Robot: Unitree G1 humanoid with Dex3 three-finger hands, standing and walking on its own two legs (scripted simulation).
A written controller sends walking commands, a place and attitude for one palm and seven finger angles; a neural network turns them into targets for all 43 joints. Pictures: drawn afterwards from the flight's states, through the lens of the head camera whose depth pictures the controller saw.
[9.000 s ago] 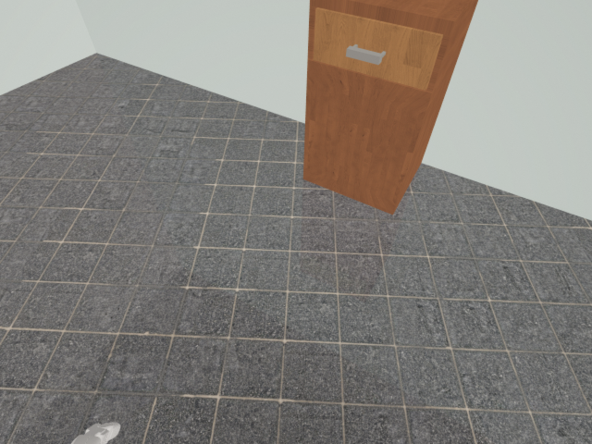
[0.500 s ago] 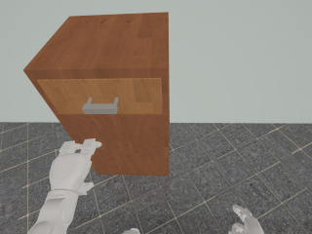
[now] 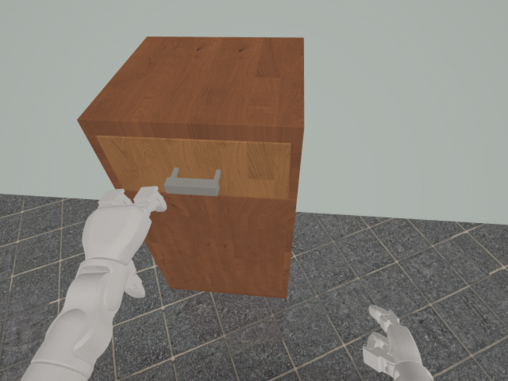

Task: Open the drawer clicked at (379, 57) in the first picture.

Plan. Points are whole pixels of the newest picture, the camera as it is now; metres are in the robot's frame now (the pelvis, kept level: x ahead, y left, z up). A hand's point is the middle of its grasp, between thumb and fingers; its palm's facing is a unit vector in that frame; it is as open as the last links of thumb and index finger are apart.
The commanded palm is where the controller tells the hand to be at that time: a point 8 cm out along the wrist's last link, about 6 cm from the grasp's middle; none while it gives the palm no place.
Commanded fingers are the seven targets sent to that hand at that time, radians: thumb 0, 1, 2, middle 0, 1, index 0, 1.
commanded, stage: raise the hand with hooked fingers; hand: left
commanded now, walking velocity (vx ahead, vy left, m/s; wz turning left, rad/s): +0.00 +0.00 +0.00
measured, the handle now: (194, 179) +0.54 +0.22 -0.04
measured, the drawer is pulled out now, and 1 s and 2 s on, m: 0.00 0.00 0.00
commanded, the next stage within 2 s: move the hooked fingers above the handle in 0.54 s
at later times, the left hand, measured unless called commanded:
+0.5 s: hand (144, 228) +0.31 +0.22 +0.08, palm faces +0.05 -0.09 -0.99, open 13.8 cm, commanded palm +0.29 +0.23 +0.14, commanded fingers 0.00 -0.50 0.30 -0.30 -1.20 -0.30 -1.20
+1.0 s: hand (157, 214) +0.35 +0.22 +0.07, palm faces +0.01 -0.08 -1.00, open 13.8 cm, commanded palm +0.33 +0.23 +0.13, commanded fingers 0.00 -0.50 0.30 -0.30 -1.20 -0.30 -1.20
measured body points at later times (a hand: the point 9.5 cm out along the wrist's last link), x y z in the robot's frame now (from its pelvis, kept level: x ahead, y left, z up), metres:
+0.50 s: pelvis +0.01 -0.02 +0.01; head +0.03 -0.04 +0.46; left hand +0.30 +0.22 +0.13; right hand +0.19 -0.26 -0.11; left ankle +0.05 +0.13 -0.72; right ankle -0.02 -0.16 -0.72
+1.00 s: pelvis +0.02 -0.02 +0.00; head +0.04 -0.04 +0.45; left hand +0.34 +0.22 +0.12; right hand +0.20 -0.25 -0.11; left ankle +0.05 +0.13 -0.72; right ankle -0.02 -0.16 -0.72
